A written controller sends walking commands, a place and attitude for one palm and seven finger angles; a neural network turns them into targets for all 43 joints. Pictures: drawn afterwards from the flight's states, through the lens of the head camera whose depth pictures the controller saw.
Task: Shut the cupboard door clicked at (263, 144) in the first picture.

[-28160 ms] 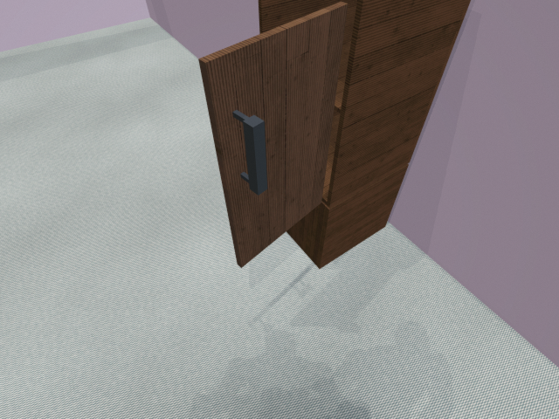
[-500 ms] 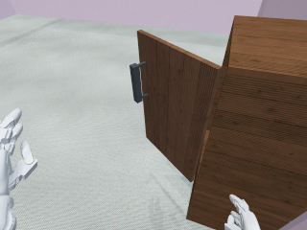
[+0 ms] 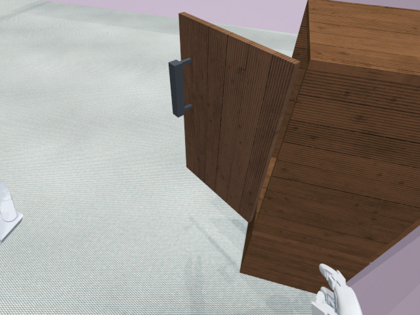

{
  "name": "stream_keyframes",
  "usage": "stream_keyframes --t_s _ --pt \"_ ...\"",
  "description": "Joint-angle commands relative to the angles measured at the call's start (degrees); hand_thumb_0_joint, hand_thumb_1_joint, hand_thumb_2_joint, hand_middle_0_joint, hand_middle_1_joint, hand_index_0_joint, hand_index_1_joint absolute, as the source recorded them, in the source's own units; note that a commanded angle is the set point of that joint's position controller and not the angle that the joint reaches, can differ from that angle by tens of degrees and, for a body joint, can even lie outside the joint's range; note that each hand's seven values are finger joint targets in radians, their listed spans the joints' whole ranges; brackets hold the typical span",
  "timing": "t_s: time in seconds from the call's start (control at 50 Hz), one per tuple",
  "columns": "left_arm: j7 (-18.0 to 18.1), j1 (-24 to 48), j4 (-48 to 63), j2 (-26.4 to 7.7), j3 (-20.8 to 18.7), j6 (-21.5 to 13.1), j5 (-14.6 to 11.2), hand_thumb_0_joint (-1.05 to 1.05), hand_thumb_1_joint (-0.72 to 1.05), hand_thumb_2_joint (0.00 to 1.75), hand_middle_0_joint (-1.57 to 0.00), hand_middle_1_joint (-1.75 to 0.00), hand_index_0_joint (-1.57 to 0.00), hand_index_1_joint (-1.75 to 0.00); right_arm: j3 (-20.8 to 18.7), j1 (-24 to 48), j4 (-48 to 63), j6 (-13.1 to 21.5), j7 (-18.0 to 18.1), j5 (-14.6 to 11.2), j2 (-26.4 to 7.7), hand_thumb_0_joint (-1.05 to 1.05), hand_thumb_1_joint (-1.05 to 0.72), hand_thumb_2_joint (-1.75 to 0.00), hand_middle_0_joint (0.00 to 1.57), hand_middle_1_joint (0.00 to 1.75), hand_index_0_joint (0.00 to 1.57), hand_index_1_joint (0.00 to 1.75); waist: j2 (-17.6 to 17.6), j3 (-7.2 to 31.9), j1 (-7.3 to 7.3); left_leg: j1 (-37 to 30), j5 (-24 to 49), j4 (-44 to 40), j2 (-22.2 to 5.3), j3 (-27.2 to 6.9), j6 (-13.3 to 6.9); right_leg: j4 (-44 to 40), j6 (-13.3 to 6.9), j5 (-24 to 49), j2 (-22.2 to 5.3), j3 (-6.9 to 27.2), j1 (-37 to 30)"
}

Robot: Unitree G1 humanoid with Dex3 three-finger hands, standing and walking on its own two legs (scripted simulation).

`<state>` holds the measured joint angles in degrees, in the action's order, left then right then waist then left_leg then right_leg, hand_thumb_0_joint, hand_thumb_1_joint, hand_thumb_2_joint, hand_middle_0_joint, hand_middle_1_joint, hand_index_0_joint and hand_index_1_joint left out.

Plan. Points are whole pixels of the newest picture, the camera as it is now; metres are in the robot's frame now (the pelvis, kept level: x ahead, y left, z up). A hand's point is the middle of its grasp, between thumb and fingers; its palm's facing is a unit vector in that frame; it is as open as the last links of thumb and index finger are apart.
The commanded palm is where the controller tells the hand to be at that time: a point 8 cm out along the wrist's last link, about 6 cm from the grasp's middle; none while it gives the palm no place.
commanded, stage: step back with the hand held close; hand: left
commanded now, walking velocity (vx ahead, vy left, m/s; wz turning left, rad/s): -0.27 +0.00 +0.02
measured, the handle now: (183, 87) +0.70 +0.12 +0.08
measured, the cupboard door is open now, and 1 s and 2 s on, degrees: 57 57 57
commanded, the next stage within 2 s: stop stepping back and stand still in 0.60 s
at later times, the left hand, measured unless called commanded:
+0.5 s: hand out of the picture +0.09 +0.26 +0.19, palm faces +0.56 -0.66 -0.51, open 7.4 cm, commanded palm +0.00 +0.29 +0.19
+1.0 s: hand out of the picture -0.11 +0.24 +0.20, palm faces +0.64 -0.70 -0.31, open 7.4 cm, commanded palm -0.17 +0.26 +0.19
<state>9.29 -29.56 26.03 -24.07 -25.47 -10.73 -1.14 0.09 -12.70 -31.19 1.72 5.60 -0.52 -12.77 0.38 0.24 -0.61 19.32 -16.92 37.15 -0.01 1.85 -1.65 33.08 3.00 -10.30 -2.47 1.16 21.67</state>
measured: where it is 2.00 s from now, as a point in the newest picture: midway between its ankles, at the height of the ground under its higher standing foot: outside the picture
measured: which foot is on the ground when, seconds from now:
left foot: down 0.00-0.62, up 0.64-0.74, down 0.76-1.00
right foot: down 0.00-0.76, up 0.78-1.00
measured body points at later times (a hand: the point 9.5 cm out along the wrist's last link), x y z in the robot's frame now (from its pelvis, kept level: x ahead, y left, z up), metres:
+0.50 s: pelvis -0.09 -0.02 -0.02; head -0.10 -0.01 +0.42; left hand +0.05 +0.29 +0.21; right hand +0.06 -0.27 -0.10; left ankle +0.03 +0.11 -0.72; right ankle +0.08 -0.14 -0.72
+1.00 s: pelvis -0.26 -0.06 +0.01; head -0.30 -0.05 +0.46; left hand -0.15 +0.28 +0.22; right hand -0.06 -0.22 -0.05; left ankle -0.18 +0.10 -0.72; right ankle -0.27 -0.16 -0.67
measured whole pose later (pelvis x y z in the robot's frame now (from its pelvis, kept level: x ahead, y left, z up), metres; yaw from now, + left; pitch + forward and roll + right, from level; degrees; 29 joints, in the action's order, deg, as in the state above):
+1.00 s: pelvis -0.26 -0.06 +0.01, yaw +9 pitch -3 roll -3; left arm 10.5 -25.4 25.9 -20.9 -23.1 -9.1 -2.8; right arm 2.3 -13.3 -33.9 6.9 2.2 0.0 -7.6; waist -1.8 2.9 0.5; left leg 21.1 -14.1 31.8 -11.3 9.1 0.5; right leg 53.5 0.6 -26.8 1.7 -5.6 19.3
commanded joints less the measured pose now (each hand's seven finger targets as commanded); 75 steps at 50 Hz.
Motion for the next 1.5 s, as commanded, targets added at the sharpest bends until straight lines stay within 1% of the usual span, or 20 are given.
stream_keyframes --t_s 0.0,0.24,0.5,0.56,0.62,0.7,0.72,0.74,0.8,0.96,1.0,1.02,1.06,1.08,1.16,1.22,1.28,1.32,1.34,1.48 --pt "1.4 5.1 12.1 -9.2 -6.8 -4.7 1.1 0.0 0.9 0.9 -0.2 -0.3 -0.2 -0.3 -3.1 4.5 8.8 4.1 0.6 0.0 -8.7 0.0 -0.9 -0.9 0.2 0.3 0.2 0.3 -8.1 2.4 0.19 29.8 -23.3 -18.2 -7.3 -6.7 -3.9 7.2 -1.8 6.1 1.7 1.4 -24.7" --pt "2.5 7.1 13.0 -10.5 -7.2 -6.7 0.7 0.0 0.9 0.9 -0.2 -0.3 -0.2 -0.3 -2.5 2.8 6.4 5.8 -0.2 0.6 -7.3 0.0 -0.9 -0.9 0.2 0.3 0.2 0.3 -1.6 2.3 -0.37 16.4 -20.4 -7.8 -2.7 -5.5 -1.1 -7.3 -4.9 -17.8 -3.0 7.5 -4.0" --pt "2.1 3.2 11.4 -12.0 -13.5 -8.2 2.4 0.0 0.9 0.9 -0.2 -0.3 -0.2 -0.3 -4.7 5.2 7.6 8.4 -0.7 -0.3 -9.0 0.0 -0.9 -0.9 0.2 0.3 0.2 0.3 -10.5 0.5 0.43 41.7 -39.7 -10.5 -10.5 -5.0 -5.3 17.1 -3.4 -7.0 4.8 8.9 -17.5" --pt "1.5 4.0 13.7 -13.8 -14.1 -8.0 0.8 0.0 0.9 0.9 -0.2 -0.3 -0.2 -0.3 -4.8 5.7 5.6 8.9 -1.3 -0.1 -7.1 0.0 -0.9 -0.9 0.2 0.3 0.2 0.3 -2.1 -0.2 0.65 28.2 -34.7 2.7 -6.2 -0.1 -2.3 7.0 -7.0 -20.4 1.0 18.0 2.8" --pt "1.7 10.5 19.0 -15.9 -10.9 -5.4 -1.1 0.0 0.9 0.9 -0.2 -0.3 -0.2 -0.3 -5.5 1.3 -0.6 5.0 -3.7 1.0 -4.8 0.0 -0.9 -0.9 0.2 0.3 0.2 0.3 18.9 3.0 -2.68 -8.4 -14.9 45.1 1.5 -0.9 4.3 -30.7 -14.8 -47.9 -15.7 42.0 38.6" --pt "1.2 17.7 17.9 -13.2 -8.6 -5.3 -1.2 0.0 0.9 0.9 -0.2 -0.3 -0.2 -0.3 -4.2 0.6 2.6 4.1 -1.8 0.4 -6.0 0.0 -0.9 -0.9 0.2 0.3 0.2 0.3 16.3 1.7 -2.67 -14.7 -18.0 4.9 0.9 -0.5 0.8 -17.0 -4.4 -27.7 -4.9 18.4 25.7" --pt "0.6 19.1 15.8 -11.4 -6.6 -5.9 -0.8 0.0 0.9 0.9 -0.2 -0.3 -0.2 -0.3 -4.4 -0.8 2.3 4.7 -0.6 1.0 -8.3 0.0 -0.9 -0.9 0.2 0.3 0.2 0.3 2.0 -1.1 -3.14 -9.5 -21.8 -8.4 -3.1 -4.0 -2.0 -3.6 -2.4 -28.7 -0.2 13.7 24.3" --pt "0.8 20.9 16.5 -9.0 -6.5 -7.1 -0.8 0.0 0.9 0.9 -0.2 -0.3 -0.2 -0.3 -4.5 -0.3 2.7 6.4 -0.1 1.2 -10.8 0.0 -0.9 -0.9 0.2 0.3 0.2 0.3 -21.8 -0.7 -3.12 0.1 -27.4 -23.7 -18.3 -18.0 -7.6 26.6 0.2 -20.6 8.2 3.5 20.0" --pt "0.5 13.3 10.6 -7.3 -5.5 -5.9 -1.3 0.0 0.9 0.9 -0.2 -0.3 -0.2 -0.3 -6.4 2.6 3.9 9.8 -1.9 -1.0 -7.6 0.0 -0.9 -0.9 0.2 0.3 0.2 0.3 -11.6 2.5 -0.42 6.9 -19.4 -21.3 -24.1 -13.7 -8.9 55.6 0.7 -14.6 4.7 3.3 15.5" --pt "2.0 10.0 14.0 -9.1 -2.5 -1.4 -1.5 0.0 0.9 0.9 -0.2 -0.3 -0.2 -0.3 -1.9 6.2 5.6 6.7 -1.5 0.9 -5.9 0.0 -0.9 -0.9 0.2 0.3 0.2 0.3 -16.3 4.6 0.86 5.9 -28.4 -25.0 -15.9 2.6 0.7 4.3 -4.4 -18.9 7.7 -13.4 -14.0" --pt "2.2 8.1 15.5 -12.8 -5.3 -1.0 -0.9 0.0 0.9 0.9 -0.2 -0.3 -0.2 -0.3 -2.1 4.4 4.1 5.6 -1.5 0.8 -4.8 0.0 -0.9 -0.9 0.2 0.3 0.2 0.3 -1.4 6.4 0.94 6.1 -18.0 0.7 -7.2 10.0 1.3 -11.6 -8.7 -17.9 0.3 -1.4 -16.3" --pt "2.4 7.5 16.3 -16.4 -8.2 -1.6 -0.8 0.0 0.9 0.9 -0.2 -0.3 -0.2 -0.3 -1.7 4.6 4.4 5.2 -1.7 0.7 -4.1 0.0 -0.9 -0.9 0.2 0.3 0.2 0.3 10.4 5.3 0.98 15.5 -10.9 17.0 -3.8 7.2 1.0 -21.1 -14.8 -18.8 -12.2 22.5 -14.8" --pt "2.4 11.2 13.7 -23.6 -14.5 -5.6 -1.1 0.0 0.9 0.9 -0.2 -0.3 -0.2 -0.3 -1.1 8.2 4.8 7.3 -2.1 1.0 -4.9 0.0 -0.9 -0.9 0.2 0.3 0.2 0.3 6.8 1.3 0.87 17.6 -10.4 33.9 -6.0 3.2 2.8 -25.1 -19.0 -12.1 -18.6 28.5 -6.3" --pt "1.8 5.9 7.4 -12.7 -7.1 -3.9 -1.5 0.0 0.9 0.9 -0.2 -0.3 -0.2 -0.3 -2.4 4.9 3.3 6.6 -1.4 -0.1 -4.9 0.0 -0.9 -0.9 0.2 0.3 0.2 0.3 12.4 -1.3 0.97 27.7 -6.2 35.2 -2.7 -0.8 3.3 -23.3 -18.2 -10.1 -16.1 32.4 -12.8" --pt "1.8 5.1 3.7 -9.6 -4.9 -4.8 -1.2 0.0 0.9 0.9 -0.2 -0.3 -0.2 -0.3 -2.3 4.0 1.6 4.9 -0.6 0.2 -5.2 0.0 -0.9 -0.9 0.2 0.3 0.2 0.3 3.1 -2.7 -0.3 15.8 -1.7 19.4 -5.4 -1.3 2.2 -20.7 -13.7 -16.8 -12.2 14.6 -3.9" --pt "2.3 9.6 6.2 -9.8 -2.9 -5.4 -0.4 0.0 0.9 0.9 -0.2 -0.3 -0.2 -0.3 -2.8 4.9 2.0 6.8 0.6 0.0 -5.2 0.0 -0.9 -0.9 0.2 0.3 0.2 0.3 9.2 -2.0 0.32 0.3 -3.6 2.6 -3.6 3.4 0.7 -20.1 -12.1 -24.3 -10.7 11.7 1.5" --pt "2.9 10.0 12.8 -10.2 -3.3 -6.0 0.0 0.0 0.9 0.9 -0.2 -0.3 -0.2 -0.3 -3.7 1.6 1.9 9.0 1.4 0.9 -6.9 0.0 -0.9 -0.9 0.2 0.3 0.2 0.3 -1.5 3.0 -1.2 -14.4 -6.0 -12.6 -2.3 4.5 -0.6 -6.7 -9.4 -23.3 -4.3 8.0 2.4" --pt "3.2 7.4 18.3 -11.4 -5.6 -6.7 0.2 0.0 0.9 0.9 -0.2 -0.3 -0.2 -0.3 -4.2 2.4 3.4 9.5 1.2 0.4 -9.0 0.0 -0.9 -0.9 0.2 0.3 0.2 0.3 -22.2 4.3 -0.63 -20.6 -9.6 -23.1 -19.6 -21.8 -7.3 17.7 -4.1 -21.3 5.0 -3.7 12.8" --pt "2.9 7.4 18.4 -13.2 -7.4 -7.7 0.2 0.0 0.9 0.9 -0.2 -0.3 -0.2 -0.3 -3.7 2.6 2.3 9.8 1.0 0.7 -7.8 0.0 -0.9 -0.9 0.2 0.3 0.2 0.3 -18.4 3.6 -1.14 -13.5 -16.6 -27.4 -22.6 -26.0 -9.6 26.6 -3.5 -21.2 4.1 -2.4 12.0" --pt "2.0 -0.3 12.3 -10.5 -7.7 -4.9 0.6 0.0 0.9 0.9 -0.2 -0.3 -0.2 -0.3 -2.5 3.3 0.9 7.9 -0.6 1.2 -6.0 0.0 -0.9 -0.9 0.2 0.3 0.2 0.3 -15.0 -0.4 -0.28 11.5 -23.1 -24.0 -15.1 -3.7 -3.8 5.4 -4.0 -12.6 4.0 -9.9 -14.2"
